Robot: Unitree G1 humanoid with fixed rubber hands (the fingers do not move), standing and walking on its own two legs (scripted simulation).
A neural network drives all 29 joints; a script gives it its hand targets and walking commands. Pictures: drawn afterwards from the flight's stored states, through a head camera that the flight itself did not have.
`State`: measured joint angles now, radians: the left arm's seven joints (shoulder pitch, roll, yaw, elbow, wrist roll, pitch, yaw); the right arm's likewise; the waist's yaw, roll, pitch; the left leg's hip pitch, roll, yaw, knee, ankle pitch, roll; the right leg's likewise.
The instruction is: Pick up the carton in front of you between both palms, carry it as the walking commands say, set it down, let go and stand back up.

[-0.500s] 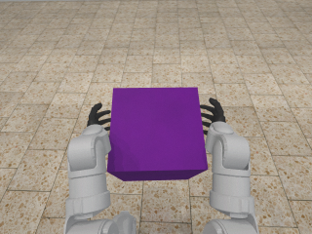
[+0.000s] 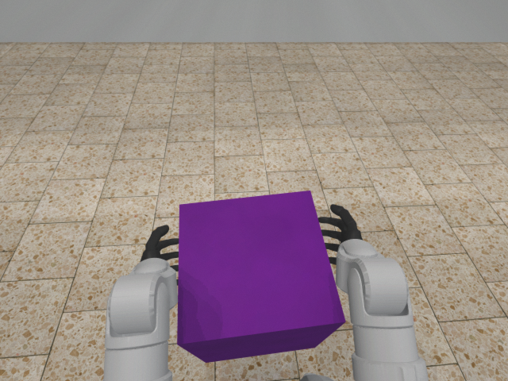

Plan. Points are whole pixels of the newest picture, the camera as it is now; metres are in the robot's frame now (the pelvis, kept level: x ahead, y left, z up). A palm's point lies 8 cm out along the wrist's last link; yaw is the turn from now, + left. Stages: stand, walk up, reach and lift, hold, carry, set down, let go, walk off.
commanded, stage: carry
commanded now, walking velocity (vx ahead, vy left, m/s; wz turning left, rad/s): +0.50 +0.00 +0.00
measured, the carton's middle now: (254, 283) +0.29 +0.00 -0.03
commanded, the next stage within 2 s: none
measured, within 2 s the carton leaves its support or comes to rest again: neither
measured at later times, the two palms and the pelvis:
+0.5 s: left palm (185, 128) +0.56 +0.13 +0.09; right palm (321, 114) +0.60 -0.16 +0.10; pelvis +0.31 -0.04 +0.00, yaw +3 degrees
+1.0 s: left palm (185, 64) +0.87 +0.16 +0.07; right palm (289, 57) +0.89 -0.12 +0.09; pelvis +0.61 +0.01 +0.00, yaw +0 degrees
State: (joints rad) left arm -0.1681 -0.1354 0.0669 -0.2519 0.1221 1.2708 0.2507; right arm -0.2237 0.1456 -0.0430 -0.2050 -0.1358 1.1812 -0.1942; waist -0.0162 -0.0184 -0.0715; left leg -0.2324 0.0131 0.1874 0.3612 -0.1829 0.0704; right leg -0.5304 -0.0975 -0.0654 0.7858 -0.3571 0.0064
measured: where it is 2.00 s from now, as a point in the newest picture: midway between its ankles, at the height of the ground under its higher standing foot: (243, 274)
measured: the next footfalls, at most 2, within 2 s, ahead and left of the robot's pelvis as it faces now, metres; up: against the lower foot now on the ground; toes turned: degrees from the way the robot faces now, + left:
right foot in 0.22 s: +0.28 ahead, -0.16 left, +0.00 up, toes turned -9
left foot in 0.64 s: +0.64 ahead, +0.11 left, +0.00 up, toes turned +17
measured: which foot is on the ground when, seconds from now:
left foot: down 0.00-0.22, up 0.24-0.62, down 0.64-1.00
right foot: up 0.00-0.20, down 0.22-0.66, up 0.68-1.00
